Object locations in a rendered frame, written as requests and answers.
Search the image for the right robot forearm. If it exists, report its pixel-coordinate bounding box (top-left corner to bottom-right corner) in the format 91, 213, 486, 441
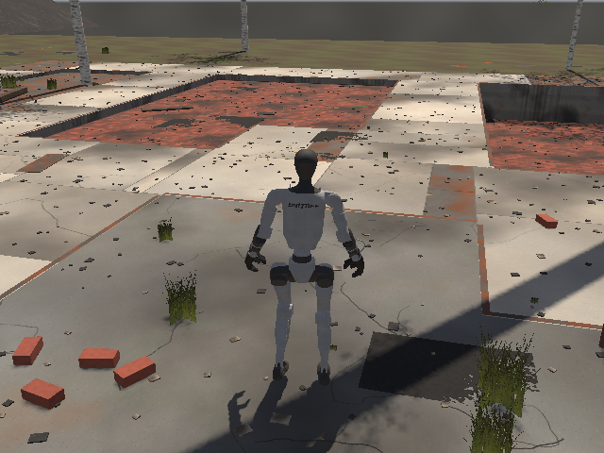
343, 228, 361, 261

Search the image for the robot head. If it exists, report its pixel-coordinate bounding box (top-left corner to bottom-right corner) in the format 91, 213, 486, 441
289, 149, 321, 193

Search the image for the left robot hand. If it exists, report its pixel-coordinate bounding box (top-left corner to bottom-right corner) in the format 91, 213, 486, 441
244, 252, 266, 272

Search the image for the robot right upper arm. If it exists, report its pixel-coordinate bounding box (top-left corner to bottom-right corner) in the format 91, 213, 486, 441
324, 191, 352, 243

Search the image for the robot torso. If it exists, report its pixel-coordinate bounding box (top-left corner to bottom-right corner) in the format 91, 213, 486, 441
282, 184, 326, 283

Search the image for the left robot forearm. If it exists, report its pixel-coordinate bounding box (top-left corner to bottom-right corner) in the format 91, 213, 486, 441
247, 225, 266, 258

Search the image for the right robot hand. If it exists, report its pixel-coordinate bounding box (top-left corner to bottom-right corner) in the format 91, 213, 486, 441
344, 256, 364, 277

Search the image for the robot left upper arm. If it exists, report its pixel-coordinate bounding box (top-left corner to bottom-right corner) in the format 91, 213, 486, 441
257, 189, 285, 240

